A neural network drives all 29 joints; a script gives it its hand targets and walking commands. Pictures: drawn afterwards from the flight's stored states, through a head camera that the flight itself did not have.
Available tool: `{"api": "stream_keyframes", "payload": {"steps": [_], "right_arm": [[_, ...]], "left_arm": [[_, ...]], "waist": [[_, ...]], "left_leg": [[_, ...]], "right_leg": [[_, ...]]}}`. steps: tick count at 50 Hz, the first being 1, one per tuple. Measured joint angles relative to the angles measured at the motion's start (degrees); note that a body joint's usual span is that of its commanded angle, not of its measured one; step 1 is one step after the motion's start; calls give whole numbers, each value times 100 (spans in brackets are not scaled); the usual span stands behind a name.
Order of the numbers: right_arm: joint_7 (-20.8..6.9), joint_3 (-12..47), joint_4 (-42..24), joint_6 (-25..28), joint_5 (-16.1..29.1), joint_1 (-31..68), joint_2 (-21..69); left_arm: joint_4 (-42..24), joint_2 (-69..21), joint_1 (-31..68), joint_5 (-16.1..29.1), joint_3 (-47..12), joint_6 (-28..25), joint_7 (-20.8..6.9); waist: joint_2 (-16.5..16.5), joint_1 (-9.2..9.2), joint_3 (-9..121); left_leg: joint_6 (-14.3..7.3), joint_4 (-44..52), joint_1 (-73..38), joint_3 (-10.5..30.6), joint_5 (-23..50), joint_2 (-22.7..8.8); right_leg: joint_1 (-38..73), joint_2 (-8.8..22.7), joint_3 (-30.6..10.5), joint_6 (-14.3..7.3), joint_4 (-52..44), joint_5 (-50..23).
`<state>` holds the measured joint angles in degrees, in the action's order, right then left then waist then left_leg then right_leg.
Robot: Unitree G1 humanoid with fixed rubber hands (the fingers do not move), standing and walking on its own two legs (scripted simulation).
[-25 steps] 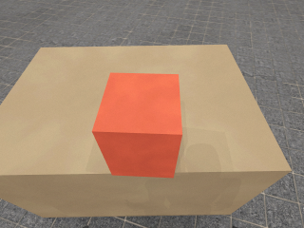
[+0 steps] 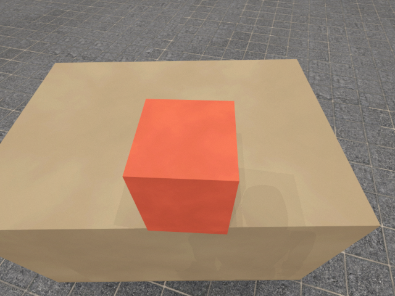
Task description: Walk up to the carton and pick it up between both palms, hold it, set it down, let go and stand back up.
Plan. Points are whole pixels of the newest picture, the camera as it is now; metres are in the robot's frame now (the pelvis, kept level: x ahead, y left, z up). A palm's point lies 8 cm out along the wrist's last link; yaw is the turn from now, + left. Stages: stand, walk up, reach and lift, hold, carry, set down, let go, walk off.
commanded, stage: walk up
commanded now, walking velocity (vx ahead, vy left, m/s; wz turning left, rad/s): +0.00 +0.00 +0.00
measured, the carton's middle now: (188, 169) +0.39 +0.04 +0.00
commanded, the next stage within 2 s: none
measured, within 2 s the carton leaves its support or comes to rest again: neither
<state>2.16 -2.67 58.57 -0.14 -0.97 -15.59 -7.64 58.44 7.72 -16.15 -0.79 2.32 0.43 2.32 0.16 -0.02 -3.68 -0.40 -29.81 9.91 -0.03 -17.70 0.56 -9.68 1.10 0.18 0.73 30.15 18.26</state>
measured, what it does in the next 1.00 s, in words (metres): steps to the left: left foot, then right foot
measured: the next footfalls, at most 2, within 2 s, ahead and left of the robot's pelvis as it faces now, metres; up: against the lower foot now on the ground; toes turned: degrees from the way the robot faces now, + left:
left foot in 0.44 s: +0.01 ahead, +0.17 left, +0.00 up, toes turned -2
right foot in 0.68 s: -0.02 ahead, -0.03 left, +0.00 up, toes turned -4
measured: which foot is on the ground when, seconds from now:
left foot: down 0.00-0.20, up 0.22-0.42, down 0.44-1.00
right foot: down 0.00-0.44, up 0.46-0.66, down 0.68-1.00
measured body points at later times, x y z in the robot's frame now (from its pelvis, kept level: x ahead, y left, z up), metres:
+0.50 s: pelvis -0.04 +0.07 -0.03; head +0.01 +0.08 +0.42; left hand +0.00 +0.35 -0.17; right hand +0.08 -0.19 -0.16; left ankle +0.02 +0.20 -0.74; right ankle -0.03 -0.11 -0.72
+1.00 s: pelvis -0.05 +0.12 -0.01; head -0.05 +0.12 +0.44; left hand +0.03 +0.35 -0.15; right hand -0.04 -0.13 -0.15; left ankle +0.02 +0.20 -0.73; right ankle -0.05 +0.00 -0.73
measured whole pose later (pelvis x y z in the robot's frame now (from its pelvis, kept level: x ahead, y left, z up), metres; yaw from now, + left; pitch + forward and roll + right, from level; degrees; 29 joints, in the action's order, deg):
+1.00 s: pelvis -0.05 +0.12 -0.01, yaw -6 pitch -3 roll +0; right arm 0.4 1.5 53.7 -0.6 -0.3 -17.2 -12.7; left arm 50.5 11.6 -18.1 -0.6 -1.0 -0.3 -0.2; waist 0.2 -0.4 -2.2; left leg -2.6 -32.0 17.1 -6.9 -12.3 -1.1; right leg -14.2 -1.9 -3.3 -0.3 33.7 16.7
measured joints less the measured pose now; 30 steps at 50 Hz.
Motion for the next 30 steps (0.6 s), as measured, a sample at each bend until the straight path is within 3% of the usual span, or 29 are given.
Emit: {"api": "stream_keyframes", "payload": {"steps": [9, 11, 14, 16, 20, 22, 24, 26, 28, 30], "right_arm": [[4, 35, 348, -10, -3, -33, 87], [-59, 15, 227, -136, -169, 13, -36], [-88, -70, -65, -364, -351, 200, -340], [-104, -117, -288, -453, -366, 368, -534], [-179, -156, -659, -464, -276, 690, -749], [-229, -156, -788, -387, -199, 768, -797], [-259, -155, -883, -314, -145, 829, -729], [-232, -89, -963, -333, -47, 853, -627], [-166, -7, -1016, -371, -23, 883, -508], [-129, 69, -1061, -367, -50, 890, -424]], "left_arm": [[336, -92, -67, 3, -31, -10, 31], [153, -130, -133, -125, -50, -66, 138], [-115, -136, -220, -237, -12, -179, 332], [-226, -80, -274, -270, 34, -204, 407], [-473, 213, -251, -297, 107, -145, 364], [-643, 415, -182, -280, 116, -73, 275], [-801, 660, -14, -211, 110, 34, 198], [-967, 822, 114, -119, 119, 135, 196], [-1096, 910, 191, -81, 116, 145, 169], [-1194, 914, 212, -63, 81, 103, 105]], "waist": [[-18, 6, -20], [-132, -12, -74], [-283, 24, -280], [-376, 34, -417], [-367, 67, -614], [-269, 110, -645], [-10, 176, -748], [117, 169, -744], [218, 115, -710], [243, 66, -647]], "left_leg": [[2, 132, -145, 3, 65, 5], [36, -371, 145, 6, -169, -37], [190, -1925, 817, 29, -1141, -39], [263, -2480, 1120, 88, -1215, -150], [312, -2062, 1224, 173, -937, -469], [224, -1230, 973, 120, -201, -508], [159, -1328, 1009, -91, 101, -322], [90, -1456, 1076, -201, -48, -256], [21, -1360, 1061, -304, -29, -211], [-18, -1224, 1039, -409, 70, -201]], "right_leg": [[145, 9, 11, 1, -120, -48], [37, -21, 56, 7, 9, -14], [-84, 34, 82, 71, 231, 47], [-98, 76, 87, 168, 269, 29], [-221, 231, 37, 349, 466, 44], [-429, 368, -61, 436, 843, 196], [-754, 451, -379, 260, 1597, 641], [-1137, 171, -626, 90, 2661, 1571], [-1374, -40, -604, 25, 3302, 1771], [-1375, -131, -422, 27, 3221, 1728]]}}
